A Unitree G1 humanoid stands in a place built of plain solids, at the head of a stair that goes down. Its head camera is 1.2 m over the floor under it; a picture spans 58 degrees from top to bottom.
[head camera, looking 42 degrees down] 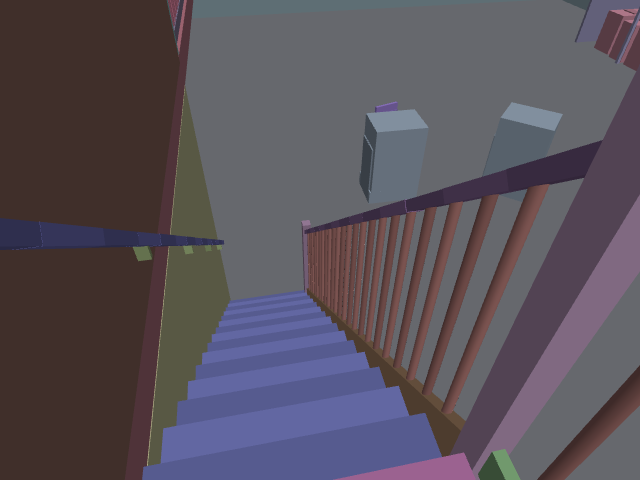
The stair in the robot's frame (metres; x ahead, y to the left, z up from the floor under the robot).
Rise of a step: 0.18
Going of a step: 0.20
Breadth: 0.90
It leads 11 degrees to the left of straight ahead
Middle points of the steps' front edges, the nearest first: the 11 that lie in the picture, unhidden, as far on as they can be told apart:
0.60 0.09 -0.18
0.80 0.13 -0.37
1.00 0.17 -0.55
1.20 0.21 -0.74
1.40 0.25 -0.92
1.60 0.28 -1.10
1.80 0.32 -1.29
2.00 0.36 -1.47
2.20 0.40 -1.66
2.40 0.44 -1.84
2.61 0.48 -2.02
